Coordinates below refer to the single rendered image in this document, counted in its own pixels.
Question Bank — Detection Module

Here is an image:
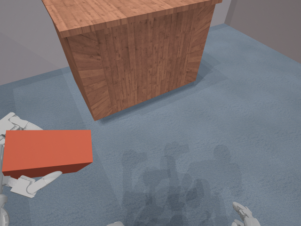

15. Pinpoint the sponge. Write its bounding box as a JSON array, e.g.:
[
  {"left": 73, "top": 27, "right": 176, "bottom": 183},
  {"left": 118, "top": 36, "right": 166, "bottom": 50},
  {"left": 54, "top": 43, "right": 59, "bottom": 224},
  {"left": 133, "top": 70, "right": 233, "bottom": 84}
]
[{"left": 2, "top": 130, "right": 93, "bottom": 179}]

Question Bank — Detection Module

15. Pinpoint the robot left hand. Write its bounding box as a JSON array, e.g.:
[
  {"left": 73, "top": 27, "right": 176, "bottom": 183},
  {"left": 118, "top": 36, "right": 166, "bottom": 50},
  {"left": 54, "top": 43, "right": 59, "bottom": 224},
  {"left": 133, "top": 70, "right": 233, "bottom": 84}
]
[{"left": 0, "top": 112, "right": 62, "bottom": 198}]

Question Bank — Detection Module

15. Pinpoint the robot right hand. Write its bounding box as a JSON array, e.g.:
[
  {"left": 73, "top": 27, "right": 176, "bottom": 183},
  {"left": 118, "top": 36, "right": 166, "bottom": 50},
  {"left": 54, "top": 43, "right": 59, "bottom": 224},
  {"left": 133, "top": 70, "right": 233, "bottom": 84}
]
[{"left": 231, "top": 202, "right": 261, "bottom": 226}]

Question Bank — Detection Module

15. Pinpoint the table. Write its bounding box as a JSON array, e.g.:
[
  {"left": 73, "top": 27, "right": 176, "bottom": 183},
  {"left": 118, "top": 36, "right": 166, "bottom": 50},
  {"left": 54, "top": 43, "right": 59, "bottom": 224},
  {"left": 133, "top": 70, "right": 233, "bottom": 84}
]
[{"left": 42, "top": 0, "right": 222, "bottom": 121}]

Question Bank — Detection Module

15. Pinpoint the left robot forearm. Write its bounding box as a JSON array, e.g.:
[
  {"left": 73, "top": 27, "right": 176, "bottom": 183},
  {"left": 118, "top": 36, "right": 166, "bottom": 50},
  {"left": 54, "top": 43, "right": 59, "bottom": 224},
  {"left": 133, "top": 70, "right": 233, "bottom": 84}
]
[{"left": 0, "top": 194, "right": 10, "bottom": 226}]

